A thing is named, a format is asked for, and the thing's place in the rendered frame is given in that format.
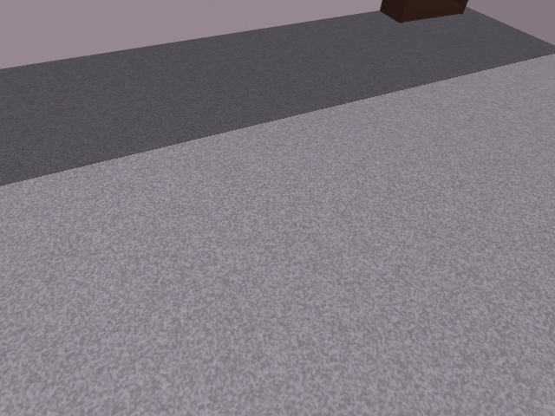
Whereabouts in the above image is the bookshelf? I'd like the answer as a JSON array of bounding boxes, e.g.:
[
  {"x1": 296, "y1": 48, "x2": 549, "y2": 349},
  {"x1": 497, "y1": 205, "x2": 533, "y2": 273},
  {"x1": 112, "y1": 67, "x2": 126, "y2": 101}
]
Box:
[{"x1": 380, "y1": 0, "x2": 468, "y2": 23}]

